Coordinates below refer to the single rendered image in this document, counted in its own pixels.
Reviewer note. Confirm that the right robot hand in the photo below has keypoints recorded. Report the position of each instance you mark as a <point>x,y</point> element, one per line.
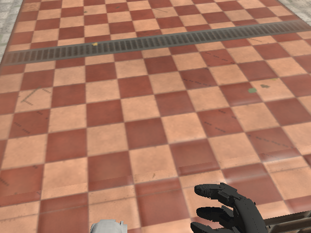
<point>245,217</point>

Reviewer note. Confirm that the left robot thigh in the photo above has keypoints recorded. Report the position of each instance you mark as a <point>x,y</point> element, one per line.
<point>109,226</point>

